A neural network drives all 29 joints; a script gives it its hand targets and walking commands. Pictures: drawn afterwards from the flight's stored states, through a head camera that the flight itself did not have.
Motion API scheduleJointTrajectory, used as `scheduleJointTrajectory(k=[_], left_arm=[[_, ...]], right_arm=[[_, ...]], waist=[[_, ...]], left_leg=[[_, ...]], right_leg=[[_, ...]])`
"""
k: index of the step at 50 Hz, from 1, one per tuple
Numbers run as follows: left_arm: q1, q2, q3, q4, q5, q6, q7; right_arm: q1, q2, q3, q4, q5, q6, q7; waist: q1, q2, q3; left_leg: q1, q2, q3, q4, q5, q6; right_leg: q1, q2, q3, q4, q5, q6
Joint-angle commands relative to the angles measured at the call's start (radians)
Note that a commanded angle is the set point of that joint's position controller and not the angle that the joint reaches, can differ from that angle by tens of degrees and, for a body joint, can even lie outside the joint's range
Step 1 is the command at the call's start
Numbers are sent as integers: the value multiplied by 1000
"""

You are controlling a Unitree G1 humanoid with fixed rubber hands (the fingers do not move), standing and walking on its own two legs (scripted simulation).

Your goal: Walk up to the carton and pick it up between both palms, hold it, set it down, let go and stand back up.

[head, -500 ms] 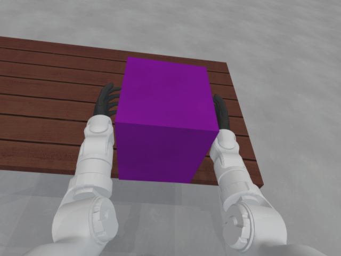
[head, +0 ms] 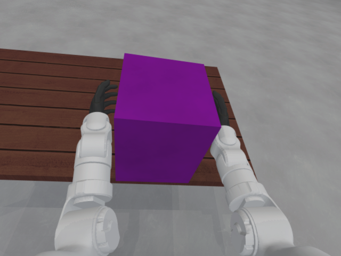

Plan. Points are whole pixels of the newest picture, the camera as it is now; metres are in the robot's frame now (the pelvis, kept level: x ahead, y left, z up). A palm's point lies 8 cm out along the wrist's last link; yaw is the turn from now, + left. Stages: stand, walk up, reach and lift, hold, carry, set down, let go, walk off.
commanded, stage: reach and lift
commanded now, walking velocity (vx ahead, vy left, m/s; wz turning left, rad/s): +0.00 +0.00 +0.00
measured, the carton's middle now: (159, 123) +0.41 +0.02 +0.10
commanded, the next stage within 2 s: hold in 1.56 s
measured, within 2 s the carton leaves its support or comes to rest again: neither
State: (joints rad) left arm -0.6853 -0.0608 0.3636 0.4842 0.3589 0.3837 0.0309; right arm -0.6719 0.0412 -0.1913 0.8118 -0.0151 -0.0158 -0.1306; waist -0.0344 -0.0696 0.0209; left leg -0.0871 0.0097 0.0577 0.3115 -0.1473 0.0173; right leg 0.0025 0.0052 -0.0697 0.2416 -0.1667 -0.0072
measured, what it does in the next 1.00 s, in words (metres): stands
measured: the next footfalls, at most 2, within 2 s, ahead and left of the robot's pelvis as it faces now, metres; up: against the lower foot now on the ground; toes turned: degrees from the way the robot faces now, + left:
none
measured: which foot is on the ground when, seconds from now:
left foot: down 0.00-1.00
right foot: down 0.00-1.00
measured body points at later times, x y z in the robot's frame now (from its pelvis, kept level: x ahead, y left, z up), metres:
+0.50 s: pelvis -0.02 +0.00 +0.00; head -0.05 +0.03 +0.45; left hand +0.38 +0.16 +0.18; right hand +0.37 -0.14 +0.17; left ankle +0.02 +0.10 -0.75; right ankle -0.02 -0.11 -0.75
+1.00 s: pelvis -0.01 +0.00 +0.00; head -0.04 +0.03 +0.45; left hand +0.39 +0.15 +0.20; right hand +0.38 -0.14 +0.18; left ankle +0.02 +0.10 -0.75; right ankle -0.02 -0.11 -0.75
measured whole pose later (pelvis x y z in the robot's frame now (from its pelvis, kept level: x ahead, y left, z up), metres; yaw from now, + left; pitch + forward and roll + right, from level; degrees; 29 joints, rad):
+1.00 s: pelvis -0.01 +0.00 +0.00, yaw +1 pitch -8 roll -1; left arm -0.71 -0.06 0.36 0.20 0.41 0.68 -0.02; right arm -0.71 0.00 -0.06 0.64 0.16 0.19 -0.18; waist -0.10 -0.06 0.06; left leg -0.03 0.01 0.05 0.33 -0.15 0.02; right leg 0.07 0.00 -0.08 0.25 -0.17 -0.01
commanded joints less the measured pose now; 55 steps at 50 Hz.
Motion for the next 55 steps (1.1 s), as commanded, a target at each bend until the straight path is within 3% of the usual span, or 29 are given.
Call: scheduleJointTrajectory(k=[1, 7, 14, 18, 23, 34, 39, 41, 43, 51, 55], left_arm=[[-476, -566, -450, -98, -93, 29, -154], [-481, -546, -459, -169, -96, 92, -172], [-524, -560, -501, -245, -120, 134, -176], [-516, -537, -461, -205, -101, 165, -182], [-523, -524, -421, -181, -71, 202, -192], [-554, -562, -484, -265, -97, 220, -173], [-526, -542, -458, -249, -81, 247, -180], [-528, -529, -445, -252, -75, 258, -184], [-518, -526, -436, -250, -67, 267, -189], [-504, -538, -494, -360, -103, 274, -196], [-509, -529, -512, -387, -109, 280, -196]], right_arm=[[-682, 472, 374, -265, 81, -10, 49], [-694, 482, 419, -341, 131, 44, 20], [-746, 517, 465, -436, 174, 83, 20], [-743, 493, 435, -410, 162, 109, 19], [-736, 474, 392, -357, 154, 131, 25], [-786, 464, 415, -440, 189, 119, 30], [-762, 446, 402, -402, 183, 143, 28], [-760, 447, 407, -404, 191, 150, 24], [-759, 438, 404, -401, 195, 153, 18], [-768, 470, 495, -518, 248, 162, -2], [-767, 475, 526, -559, 261, 173, -14]], waist=[[-29, 97, -344], [-41, 74, -312], [-52, 76, -336], [-51, 47, -286], [-56, 58, -237], [-80, 124, -334], [-79, 105, -276], [-70, 95, -259], [-81, 97, -252], [-78, 90, -349], [-74, 83, -345]], left_leg=[[263, -15, -19, 36, 344, -49], [236, -32, -16, 29, 264, -35], [223, -39, -22, 27, 213, -28], [193, -35, -11, -6, 124, -11], [189, -22, -6, -26, 68, -6], [261, -13, -25, 22, 203, -40], [246, -5, -23, -1, 161, -34], [232, -8, -21, 2, 177, -28], [240, -8, -20, 5, 196, -30], [302, -22, -27, 54, 352, -42], [300, -24, -27, 57, 343, -40]], right_leg=[[17, 26, -23, 2, 295, 38], [27, 22, -21, 5, 288, 52], [21, 22, -25, 13, 262, 57], [7, 19, -23, -9, 162, 59], [-9, 19, -33, -27, 77, 49], [-3, 40, -44, -15, 139, 35], [-14, 35, -41, -30, 86, 32], [-1, 37, -44, -24, 103, 35], [10, 33, -40, -24, 131, 36], [59, 49, -36, 7, 311, 47], [45, 49, -34, 6, 314, 56]])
